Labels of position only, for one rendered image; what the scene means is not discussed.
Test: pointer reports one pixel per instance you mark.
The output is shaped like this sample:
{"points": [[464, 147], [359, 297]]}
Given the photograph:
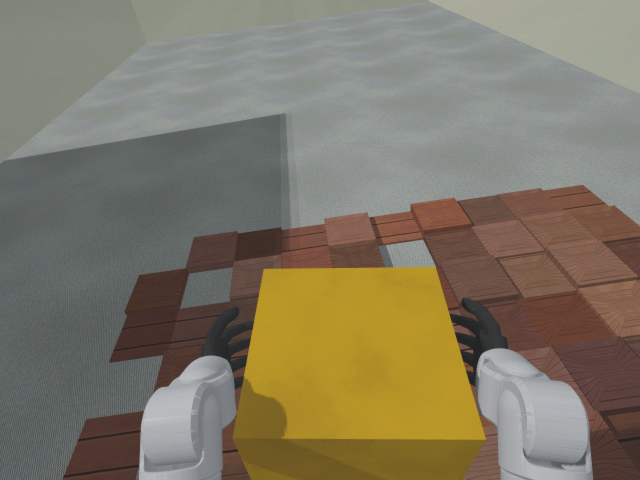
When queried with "robot left forearm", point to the robot left forearm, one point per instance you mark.
{"points": [[181, 428]]}

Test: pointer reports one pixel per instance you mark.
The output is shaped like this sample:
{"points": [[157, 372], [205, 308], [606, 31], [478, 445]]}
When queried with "robot left hand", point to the robot left hand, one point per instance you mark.
{"points": [[218, 337]]}

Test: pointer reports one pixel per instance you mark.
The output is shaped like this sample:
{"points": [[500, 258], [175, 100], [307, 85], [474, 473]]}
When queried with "robot right forearm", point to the robot right forearm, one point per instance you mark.
{"points": [[543, 427]]}

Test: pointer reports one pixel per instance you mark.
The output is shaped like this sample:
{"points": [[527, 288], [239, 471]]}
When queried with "carton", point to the carton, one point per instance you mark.
{"points": [[355, 374]]}

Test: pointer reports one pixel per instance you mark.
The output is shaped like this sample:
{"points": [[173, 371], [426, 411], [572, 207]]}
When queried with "robot right hand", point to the robot right hand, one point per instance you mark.
{"points": [[487, 331]]}

